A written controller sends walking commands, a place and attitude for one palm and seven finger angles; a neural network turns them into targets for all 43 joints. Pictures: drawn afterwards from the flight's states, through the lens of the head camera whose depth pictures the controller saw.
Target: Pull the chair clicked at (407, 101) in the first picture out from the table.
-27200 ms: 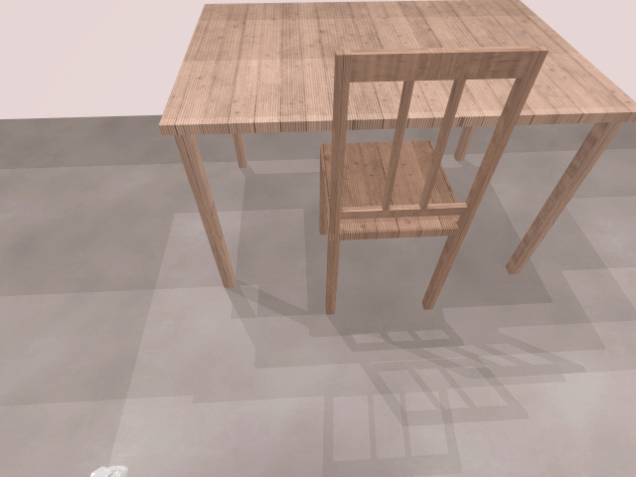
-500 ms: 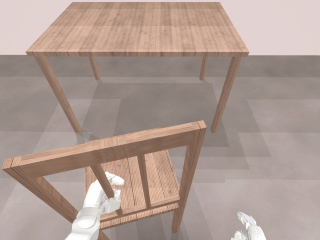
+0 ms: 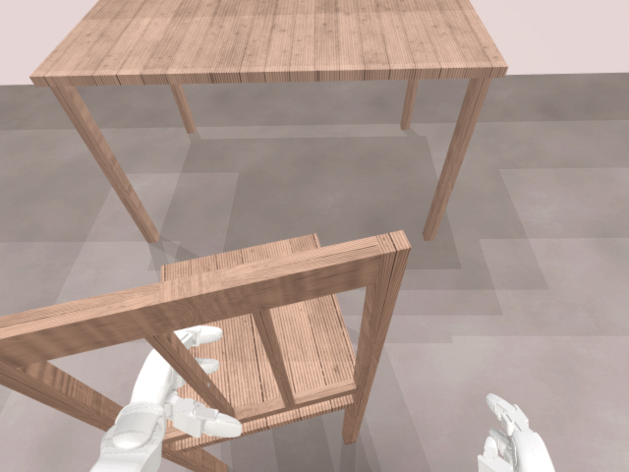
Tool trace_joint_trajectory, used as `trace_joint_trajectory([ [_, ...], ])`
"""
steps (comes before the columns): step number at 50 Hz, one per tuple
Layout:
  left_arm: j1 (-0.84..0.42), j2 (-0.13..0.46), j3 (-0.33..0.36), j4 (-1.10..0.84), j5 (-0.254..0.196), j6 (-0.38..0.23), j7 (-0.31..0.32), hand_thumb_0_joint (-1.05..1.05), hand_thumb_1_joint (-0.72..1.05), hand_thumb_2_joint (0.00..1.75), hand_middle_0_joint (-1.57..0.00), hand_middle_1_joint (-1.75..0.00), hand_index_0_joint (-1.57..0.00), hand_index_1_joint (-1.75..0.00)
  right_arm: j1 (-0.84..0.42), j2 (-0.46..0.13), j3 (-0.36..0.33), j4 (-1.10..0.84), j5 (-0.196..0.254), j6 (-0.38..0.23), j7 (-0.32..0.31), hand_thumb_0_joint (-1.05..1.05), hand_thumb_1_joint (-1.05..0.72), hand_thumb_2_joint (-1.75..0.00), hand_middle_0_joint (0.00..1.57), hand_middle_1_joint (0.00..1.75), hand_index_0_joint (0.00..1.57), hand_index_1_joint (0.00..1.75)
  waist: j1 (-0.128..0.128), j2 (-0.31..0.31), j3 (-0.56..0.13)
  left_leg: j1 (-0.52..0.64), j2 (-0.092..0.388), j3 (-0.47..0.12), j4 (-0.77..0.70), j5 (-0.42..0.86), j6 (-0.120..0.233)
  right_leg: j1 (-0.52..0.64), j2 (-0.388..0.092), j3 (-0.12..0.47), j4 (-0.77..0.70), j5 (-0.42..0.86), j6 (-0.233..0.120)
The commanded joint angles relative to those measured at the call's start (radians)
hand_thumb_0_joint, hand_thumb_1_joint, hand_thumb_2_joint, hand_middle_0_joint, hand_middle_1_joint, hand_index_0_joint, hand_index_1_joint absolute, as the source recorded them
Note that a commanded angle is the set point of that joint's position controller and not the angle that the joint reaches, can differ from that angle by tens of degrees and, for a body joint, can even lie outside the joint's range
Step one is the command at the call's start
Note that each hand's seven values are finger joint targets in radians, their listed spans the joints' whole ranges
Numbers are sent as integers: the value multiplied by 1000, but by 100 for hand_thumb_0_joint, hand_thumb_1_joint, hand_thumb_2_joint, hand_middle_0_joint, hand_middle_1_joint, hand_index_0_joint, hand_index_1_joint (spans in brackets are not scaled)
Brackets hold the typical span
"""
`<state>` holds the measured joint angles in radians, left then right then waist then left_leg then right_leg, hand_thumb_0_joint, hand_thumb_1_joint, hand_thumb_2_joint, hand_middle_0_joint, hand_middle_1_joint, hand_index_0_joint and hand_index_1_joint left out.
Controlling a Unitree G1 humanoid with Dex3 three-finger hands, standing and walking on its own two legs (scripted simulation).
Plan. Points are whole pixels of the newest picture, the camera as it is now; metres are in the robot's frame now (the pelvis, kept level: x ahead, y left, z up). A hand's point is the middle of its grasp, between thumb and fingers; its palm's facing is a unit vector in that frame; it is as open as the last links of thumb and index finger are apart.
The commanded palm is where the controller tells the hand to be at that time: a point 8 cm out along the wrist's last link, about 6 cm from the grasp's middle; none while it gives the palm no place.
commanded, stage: open the thumb and straighten the fingers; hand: left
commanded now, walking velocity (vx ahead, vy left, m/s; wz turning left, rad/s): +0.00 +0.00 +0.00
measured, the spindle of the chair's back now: (201, 383) +0.24 +0.16 -0.04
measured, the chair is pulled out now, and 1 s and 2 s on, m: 0.63 0.63 0.64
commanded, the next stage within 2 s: draw the fingers out of the gap in 0.26 s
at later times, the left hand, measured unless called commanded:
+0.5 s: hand (195, 401) +0.22 +0.16 -0.03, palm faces +0.00 -0.98 -0.20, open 17.4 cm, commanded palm +0.19 +0.21 -0.01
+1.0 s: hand out of the picture +0.14 +0.16 -0.03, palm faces +0.01 -0.98 -0.19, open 17.5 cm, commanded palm +0.10 +0.21 -0.01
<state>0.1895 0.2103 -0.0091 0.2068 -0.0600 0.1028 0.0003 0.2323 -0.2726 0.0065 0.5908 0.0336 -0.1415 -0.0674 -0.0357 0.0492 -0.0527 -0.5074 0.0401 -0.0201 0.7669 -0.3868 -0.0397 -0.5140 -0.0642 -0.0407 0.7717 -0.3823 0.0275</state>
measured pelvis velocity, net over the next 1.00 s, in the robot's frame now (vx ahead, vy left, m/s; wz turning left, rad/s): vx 0.00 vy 0.00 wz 0.03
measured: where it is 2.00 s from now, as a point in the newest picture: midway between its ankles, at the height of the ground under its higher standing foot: outside the picture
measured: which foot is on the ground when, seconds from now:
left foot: down 0.00-1.00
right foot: down 0.00-1.00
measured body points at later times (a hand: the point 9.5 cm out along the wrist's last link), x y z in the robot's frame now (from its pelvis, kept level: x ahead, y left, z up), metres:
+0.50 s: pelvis +0.01 +0.00 -0.01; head +0.05 -0.01 +0.44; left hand +0.21 +0.22 -0.02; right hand +0.18 -0.25 -0.09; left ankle +0.00 +0.15 -0.71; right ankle +0.00 -0.14 -0.71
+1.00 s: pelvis +0.00 +0.00 -0.02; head +0.02 +0.00 +0.43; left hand +0.14 +0.21 -0.02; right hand +0.19 -0.23 -0.09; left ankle +0.00 +0.15 -0.71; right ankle +0.00 -0.14 -0.71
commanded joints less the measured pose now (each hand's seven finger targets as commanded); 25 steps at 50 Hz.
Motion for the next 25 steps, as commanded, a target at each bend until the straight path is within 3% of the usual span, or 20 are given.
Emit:
trace_joint_trajectory([
  [1, -66, 104, 50, -242, -1, -34, 0, 0, -55, 20, -13, -36, -13, -36, -47, -119, -45, -168, -2, -72, -14, 0, -90, -90, 20, 30, 20, 30, -6, -89, -230, 77, -29, 22, -61, 262, 55, 114, 20, -31, -76, 322, -26],
  [2, -78, 169, 114, -252, 1, -31, 4, 0, -55, 20, -10, -29, -10, -29, -42, -126, -48, -162, -2, -68, -17, 0, -90, -90, 20, 30, 20, 30, 0, -72, -234, 75, -28, 20, -57, 264, 53, 113, 20, -26, -74, 323, -27],
  [3, -81, 138, 84, -260, 3, -24, -1, 0, -55, 20, -7, -22, -7, -22, -44, -120, -43, -168, -3, -68, -19, 0, -90, -90, 20, 30, 20, 30, -5, -62, -224, 73, -32, 23, -53, 259, 55, 105, 19, -25, -73, 320, -25],
  [6, -69, 138, 82, -284, 5, -12, -7, 0, -55, 20, 0, 0, 0, 0, -36, -117, -42, -172, -4, -73, -24, 0, -90, -90, 20, 30, 20, 30, -7, -55, -229, 77, -30, 19, -40, 286, 55, 102, 18, -31, -61, 341, -28],
  [7, -30, 114, 62, -296, 4, -9, -11, 0, -55, 20, 0, 0, 0, 0, -39, -114, -42, -181, -5, -76, -23, 0, -90, -90, 20, 30, 20, 30, -2, -62, -240, 81, -31, 19, -34, 300, 56, 106, 18, -34, -55, 356, -27],
  [10, -7, 132, 83, -298, -3, 7, -16, 0, -55, 20, 0, 0, 0, 0, -37, -117, -43, -181, -5, -74, -26, 0, -90, -90, 20, 30, 20, 30, -4, -81, -236, 62, -32, 18, -20, 312, 57, 114, 18, -33, -51, 390, -28],
  [13, 40, 105, 51, -345, 5, 10, -20, 0, -55, 20, 0, 0, 0, 0, -37, -109, -43, -196, -4, -75, -24, 0, -90, -90, 20, 30, 20, 30, -3, -57, -239, 72, -29, 17, -16, 335, 54, 102, 15, -41, -37, 393, -26],
  [16, 48, 128, 69, -378, 8, 14, -9, 0, -55, 20, 0, 0, 0, 0, -31, -110, -46, -196, -7, -73, -27, 0, -90, -90, 20, 30, 20, 30, -4, -54, -245, 71, -30, 11, -5, 351, 55, 103, 15, -40, -30, 413, -29],
  [17, 81, 101, 47, -386, 9, 16, -10, 0, -55, 20, 0, 0, 0, 0, -33, -103, -46, -203, -7, -74, -26, 0, -90, -90, 20, 30, 20, 30, -2, -56, -251, 75, -30, 13, -4, 351, 55, 101, 14, -42, -29, 408, -26],
  [18, 48, 164, 107, -380, 10, 16, -2, 0, -55, 20, 0, 0, 0, 0, -31, -110, -49, -192, -6, -68, -30, 0, -90, -90, 20, 30, 20, 30, -4, -52, -238, 63, -30, 12, -2, 329, 53, 90, 16, -40, -31, 390, -26],
  [20, 100, 144, 91, -405, 15, 16, -3, 0, -55, 20, 0, 0, 0, 0, -40, -103, -49, -205, -7, -67, -32, 0, -90, -90, 20, 30, 20, 30, 11, -21, -242, 66, -30, 9, -9, 343, 54, 98, 15, -43, -26, 379, -34],
  [22, 176, 103, 55, -424, 13, 20, -2, 0, -55, 20, 0, 0, 0, 0, -47, -92, -48, -216, -4, -67, -29, 0, -90, -90, 20, 30, 20, 30, 11, -38, -235, 66, -28, 10, -8, 337, 53, 92, 14, -48, -26, 369, -30],
  [25, 210, 114, 59, -450, 12, 25, -4, 0, -55, 20, 0, 0, 0, 0, -58, -93, -50, -220, -4, -67, -33, 0, -90, -90, 20, 30, 20, 30, 8, -49, -208, 38, -29, 5, -9, 293, 55, 78, 18, -50, -30, 323, -32],
])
